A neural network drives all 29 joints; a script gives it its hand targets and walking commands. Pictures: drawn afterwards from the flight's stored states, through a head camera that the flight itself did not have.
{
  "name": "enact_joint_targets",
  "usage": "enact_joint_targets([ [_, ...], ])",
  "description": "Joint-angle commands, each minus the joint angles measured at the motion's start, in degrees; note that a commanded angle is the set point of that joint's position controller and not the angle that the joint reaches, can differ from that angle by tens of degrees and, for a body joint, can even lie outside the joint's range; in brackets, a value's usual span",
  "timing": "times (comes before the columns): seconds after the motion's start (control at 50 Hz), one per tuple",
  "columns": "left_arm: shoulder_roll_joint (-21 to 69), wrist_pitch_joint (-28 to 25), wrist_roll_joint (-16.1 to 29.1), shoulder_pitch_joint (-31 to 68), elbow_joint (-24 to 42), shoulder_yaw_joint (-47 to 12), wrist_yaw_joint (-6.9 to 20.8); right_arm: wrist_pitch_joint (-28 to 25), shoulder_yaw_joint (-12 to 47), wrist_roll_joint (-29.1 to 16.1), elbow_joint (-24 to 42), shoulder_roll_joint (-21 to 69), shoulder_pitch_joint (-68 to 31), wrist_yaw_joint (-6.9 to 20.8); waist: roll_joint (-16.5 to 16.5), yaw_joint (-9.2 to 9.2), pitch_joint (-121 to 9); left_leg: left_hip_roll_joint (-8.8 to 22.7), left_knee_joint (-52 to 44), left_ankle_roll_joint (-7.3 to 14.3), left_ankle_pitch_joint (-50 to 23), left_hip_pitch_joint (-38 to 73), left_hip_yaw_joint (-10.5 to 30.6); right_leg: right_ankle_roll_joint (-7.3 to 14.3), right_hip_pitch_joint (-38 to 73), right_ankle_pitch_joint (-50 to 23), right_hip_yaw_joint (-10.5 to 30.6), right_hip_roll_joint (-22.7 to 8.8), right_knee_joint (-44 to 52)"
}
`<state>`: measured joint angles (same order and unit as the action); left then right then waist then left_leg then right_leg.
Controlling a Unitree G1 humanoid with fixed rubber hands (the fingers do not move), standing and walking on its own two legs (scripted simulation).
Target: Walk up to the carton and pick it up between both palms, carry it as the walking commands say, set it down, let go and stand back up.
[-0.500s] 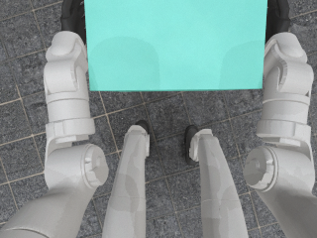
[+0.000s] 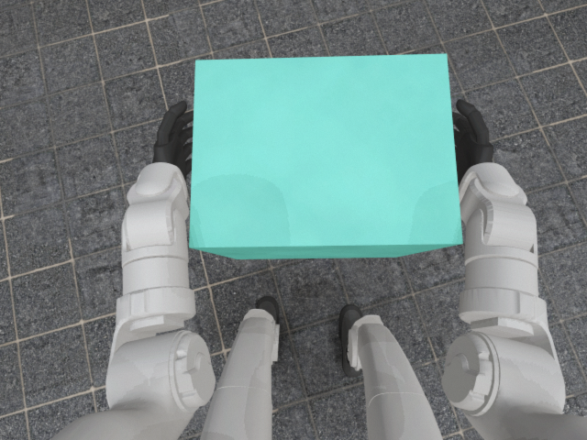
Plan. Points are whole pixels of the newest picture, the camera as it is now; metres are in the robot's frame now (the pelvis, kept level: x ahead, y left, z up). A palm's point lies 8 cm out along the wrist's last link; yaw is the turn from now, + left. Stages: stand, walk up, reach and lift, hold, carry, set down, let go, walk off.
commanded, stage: reach and lift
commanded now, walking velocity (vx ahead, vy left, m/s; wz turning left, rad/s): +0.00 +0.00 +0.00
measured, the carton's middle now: (317, 180) +0.43 +0.01 -0.10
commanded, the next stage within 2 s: hold in 1.92 s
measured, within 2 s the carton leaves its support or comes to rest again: neither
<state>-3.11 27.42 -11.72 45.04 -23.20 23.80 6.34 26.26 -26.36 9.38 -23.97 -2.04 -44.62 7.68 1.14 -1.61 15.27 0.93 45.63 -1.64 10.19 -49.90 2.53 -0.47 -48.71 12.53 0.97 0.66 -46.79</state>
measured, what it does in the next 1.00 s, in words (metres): rises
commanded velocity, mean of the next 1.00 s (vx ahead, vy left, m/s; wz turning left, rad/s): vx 0.00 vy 0.00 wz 0.00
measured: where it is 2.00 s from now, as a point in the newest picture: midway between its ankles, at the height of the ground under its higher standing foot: (308, 348)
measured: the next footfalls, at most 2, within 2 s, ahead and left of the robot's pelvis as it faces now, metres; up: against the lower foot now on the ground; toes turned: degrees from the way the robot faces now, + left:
none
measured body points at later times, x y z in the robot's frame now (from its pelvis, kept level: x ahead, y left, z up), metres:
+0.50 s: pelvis +0.08 +0.00 +0.05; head +0.16 +0.01 +0.50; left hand +0.41 +0.21 +0.04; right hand +0.43 -0.17 +0.04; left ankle +0.12 +0.14 -0.69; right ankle +0.10 -0.12 -0.69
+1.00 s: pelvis +0.10 +0.00 +0.06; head +0.08 +0.00 +0.51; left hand +0.39 +0.20 +0.10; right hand +0.40 -0.18 +0.10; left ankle +0.12 +0.14 -0.69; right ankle +0.10 -0.12 -0.69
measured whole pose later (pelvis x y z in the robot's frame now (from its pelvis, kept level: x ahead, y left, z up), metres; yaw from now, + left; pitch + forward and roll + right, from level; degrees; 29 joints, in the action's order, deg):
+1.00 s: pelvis +0.10 +0.00 +0.06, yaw -1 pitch -4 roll +0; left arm 1.0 39.8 -10.9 11.2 -7.7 14.3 7.1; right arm 38.9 -15.8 10.0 -8.7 2.7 -11.7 8.3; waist 1.0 -2.3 1.5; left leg 1.3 13.2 -1.6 6.1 -3.1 0.9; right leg -0.1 -3.1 8.8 2.3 0.2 -16.0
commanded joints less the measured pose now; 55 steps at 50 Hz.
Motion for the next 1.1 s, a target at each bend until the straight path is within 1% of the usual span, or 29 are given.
enact_joint_targets([
  [0.0, 60.28, -0.86, 8.83, 30.74, -0.29, -35.31, 16.19, -1.16, 38.92, -7.85, 1.70, 54.54, -34.75, 16.34, -0.32, -0.66, -71.29, -8.28, -7.38, 2.40, -2.60, 29.17, -2.84, 0.79, 21.39, -1.05, 0.31, 7.14, 9.83],
  [0.02, 60.32, -0.55, 7.57, 29.33, -1.63, -33.82, 16.25, -0.92, 37.51, -7.30, 0.32, 54.44, -33.68, 16.49, -1.69, -1.04, -65.95, -8.03, -8.11, 2.38, -1.44, 27.72, -3.00, 1.01, 19.61, -0.06, 0.22, 7.11, 9.94],
  [0.04, 59.79, -0.52, 6.12, 27.35, -4.29, -31.22, 16.45, -0.55, 34.23, -4.85, -2.68, 54.07, -31.22, 16.60, -0.29, 0.09, -59.64, -7.58, -9.11, 2.71, 1.24, 26.10, -2.60, 1.36, 16.89, 2.99, -0.18, 7.02, 10.91],
  [0.06, 60.09, -0.17, 5.08, 24.75, -5.47, -30.20, 16.66, -0.48, 34.34, -5.14, -1.66, 54.18, -30.90, 16.86, -1.33, -1.03, -56.87, -7.70, -9.94, 2.64, 2.16, 26.09, -3.19, 1.50, 17.58, 3.94, -0.01, 6.94, 11.93],
  [0.08, 60.31, -0.05, 4.76, 24.27, -4.81, -30.28, 16.60, -0.07, 32.43, -3.48, -3.52, 54.21, -27.68, 17.07, -0.54, 0.34, -55.53, -7.31, -10.73, 2.44, 1.35, 27.59, -2.52, 1.71, 16.43, 3.37, -0.64, 7.00, 12.68],
  [0.1, 60.40, 0.25, 4.60, 23.58, -4.39, -30.21, 16.66, 0.34, 31.88, -3.43, -3.72, 53.67, -26.77, 17.25, -1.44, 0.01, -53.71, -7.14, -11.93, 2.39, 2.62, 27.94, -2.47, 2.00, 17.52, 4.45, -0.55, 6.98, 13.30],
  [0.14, 59.98, 0.69, 3.06, 20.68, -6.37, -26.96, 16.97, 0.92, 29.63, -1.44, -4.92, 53.04, -25.21, 17.57, -0.54, -0.16, -48.83, -7.10, -13.15, 2.43, 3.01, 27.10, -2.75, 2.25, 17.69, 5.60, -0.70, 6.91, 15.23],
  [0.16, 59.52, 0.75, 3.37, 19.87, -5.24, -27.61, 16.99, 0.94, 30.15, -2.10, -4.25, 53.82, -24.25, 17.46, -1.29, -0.36, -49.11, -7.08, -14.10, 2.62, 1.21, 28.77, -2.71, 2.12, 19.99, 3.40, -0.46, 6.67, 15.99],
  [0.18, 59.06, 0.70, 3.68, 19.81, -3.21, -28.47, 16.91, 1.25, 30.78, -2.17, -3.63, 54.81, -22.85, 17.46, -0.27, -0.65, -48.74, -7.08, -14.79, 2.69, 0.81, 29.67, -2.70, 1.84, 21.35, 2.96, -0.38, 6.88, 16.61],
  [0.22, 57.74, 1.32, 3.10, 15.93, -4.27, -26.97, 16.82, 1.77, 29.87, -1.46, -4.24, 53.63, -19.65, 17.24, -0.38, -0.68, -45.60, -7.06, -15.90, 2.53, -2.60, 31.35, -2.75, 1.91, 22.72, -0.13, 0.01, 6.59, 18.44],
  [0.26, 58.45, 1.10, 4.38, 14.29, -1.18, -29.75, 16.50, 1.47, 32.59, -2.95, -1.46, 55.54, -17.82, 16.76, -0.10, -1.39, -47.82, -7.29, -17.36, 2.86, -6.63, 35.09, -2.23, 1.55, 27.36, -4.24, 0.41, 6.57, 19.22],
  [0.28, 59.11, 0.66, 5.74, 14.84, 3.22, -33.32, 16.29, 1.04, 34.62, -3.99, 1.15, 55.40, -17.17, 16.85, -1.34, -1.07, -52.13, -7.40, -17.50, 2.37, -10.43, 38.22, -1.87, 1.60, 29.78, -7.73, 0.44, 7.02, 19.12],
  [0.36, 58.72, 0.94, 6.79, 6.74, 7.36, -37.62, 15.22, 0.78, 39.65, -6.11, 7.58, 55.59, -11.80, 15.49, -1.54, -2.11, -53.07, -7.77, -19.37, 2.43, -21.66, 44.16, -1.24, 0.95, 35.56, -18.67, 1.83, 6.67, 21.60],
  [0.4, 57.87, 1.35, 6.85, 3.79, 7.29, -37.71, 14.28, 1.03, 40.14, -6.11, 8.31, 54.16, -9.68, 14.91, -0.36, -2.47, -48.33, -7.39, -20.84, 2.32, -20.89, 45.53, -0.47, 0.96, 35.45, -17.40, 1.73, 6.57, 22.87],
  [0.42, 58.68, 1.60, 7.67, 2.95, 9.42, -39.98, 14.25, 1.22, 41.08, -6.29, 10.21, 54.22, -8.08, 14.60, -1.08, -1.79, -49.38, -7.56, -21.48, 2.08, -22.97, 47.24, -0.37, 0.97, 37.41, -19.53, 1.80, 7.02, 23.45],
  [0.5, 56.95, 1.94, 9.63, 0.31, 12.83, -42.31, 13.36, 1.89, 43.15, -6.84, 13.40, 53.09, -4.28, 13.34, 0.76, -0.94, -47.54, -7.39, -23.46, 2.19, -25.06, 49.78, 0.29, 0.50, 39.38, -21.83, 1.96, 6.51, 25.66],
  [0.52, 57.14, 2.22, 9.60, -0.47, 13.30, -42.70, 13.07, 2.06, 42.53, -6.14, 13.85, 51.83, -2.42, 12.85, -0.25, -0.14, -46.58, -7.31, -23.55, 1.97, -25.62, 50.15, 0.18, 0.81, 39.85, -21.95, 2.20, 6.66, 26.04],
  [0.54, 56.37, 2.61, 9.71, -0.92, 15.07, -43.94, 12.78, 2.44, 43.66, -7.03, 14.40, 52.23, -1.22, 12.81, -1.96, -0.96, -46.91, -7.43, -24.42, 1.84, -26.00, 51.67, 0.17, 0.76, 41.15, -22.37, 2.20, 6.59, 26.60],
  [0.58, 56.52, 3.39, 10.54, -1.18, 16.42, -44.76, 12.28, 3.43, 43.15, -6.55, 14.31, 51.67, 1.48, 12.52, -1.44, 0.21, -43.82, -7.05, -25.25, 1.35, -25.42, 52.73, 0.45, 0.93, 41.19, -20.61, 1.83, 7.15, 27.35],
  [0.64, 55.20, 4.90, 10.30, -4.78, 16.37, -43.69, 11.75, 4.95, 43.76, -7.06, 16.65, 50.51, 2.28, 11.76, -1.18, -0.14, -40.69, -6.96, -26.57, 1.55, -24.60, 53.09, 0.23, 0.84, 43.07, -20.58, 1.96, 6.66, 28.66],
  [0.68, 53.99, 5.57, 9.98, -5.37, 17.68, -43.87, 11.55, 5.86, 45.18, -7.92, 18.21, 50.19, 3.08, 11.40, -2.42, -1.06, -39.78, -7.18, -27.58, 1.43, -24.67, 54.03, -0.05, 0.51, 44.44, -20.98, 1.77, 6.61, 29.37],
  [0.7, 53.57, 6.15, 10.05, -5.12, 18.14, -43.64, 11.21, 6.65, 44.80, -7.72, 17.24, 50.28, 4.16, 11.17, -2.21, -0.96, -37.45, -7.12, -27.94, 1.39, -23.77, 53.48, -0.24, 0.47, 44.17, -20.33, 1.78, 6.66, 29.68],
  [0.72, 54.27, 6.35, 11.27, -5.28, 19.41, -45.06, 11.28, 6.74, 46.38, -8.60, 19.78, 50.12, 3.26, 11.04, -1.70, -0.41, -39.27, -7.23, -28.18, 1.24, -23.55, 54.64, -0.33, 0.52, 45.20, -19.99, 1.48, 6.57, 30.17],
  [0.74, 53.96, 6.69, 11.57, -5.52, 21.29, -45.76, 10.86, 7.06, 47.76, -9.92, 21.15, 50.20, 2.99, 10.88, -2.14, -1.25, -39.69, -7.23, -28.28, 1.12, -24.23, 55.64, -0.24, 0.41, 45.73, -20.19, 1.55, 6.63, 30.21],
  [0.82, 51.27, 8.93, 11.33, -7.82, 19.77, -43.35, 10.30, 9.24, 46.71, -9.18, 22.03, 47.31, 3.04, 9.67, -0.52, -0.56, -33.60, -7.12, -30.38, 1.37, -19.05, 55.03, -0.90, 0.00, 45.85, -16.52, 1.28, 5.90, 32.24],
  [0.9, 49.16, 10.76, 11.45, -7.95, 22.23, -42.93, 9.09, 11.16, 48.14, -10.04, 21.27, 47.01, 4.33, 9.42, -1.01, -1.95, -29.82, -7.03, -32.05, 1.41, -16.77, 55.61, -1.30, -0.14, 45.28, -14.12, 1.45, 5.42, 33.70],
  [1.0, 47.81, 11.88, 11.73, -4.88, 21.17, -41.93, 9.43, 11.78, 46.27, -9.17, 19.49, 46.00, 2.70, 9.10, -0.74, -0.30, -25.77, -7.17, -32.53, 1.58, -8.79, 54.30, -2.21, 0.10, 42.13, -5.95, 1.95, 4.51, 34.98],
  [1.02, 47.66, 11.79, 11.72, -4.46, 21.04, -41.45, 9.61, 11.62, 46.34, -9.32, 19.97, 46.52, 1.41, 9.01, 0.22, -0.65, -26.81, -7.04, -32.14, 1.66, -8.30, 54.55, -2.23, -0.05, 42.59, -5.54, 2.07, 4.46, 34.77],
  [1.08, 48.27, 11.71, 11.61, -1.63, 20.68, -41.78, 9.99, 11.51, 45.00, -8.63, 18.08, 46.91, 1.09, 9.22, -0.25, 0.84, -26.58, -7.40, -32.26, 1.33, -5.57, 52.86, -2.54, 0.07, 42.83, -3.66, 1.82, 4.57, 34.91],
])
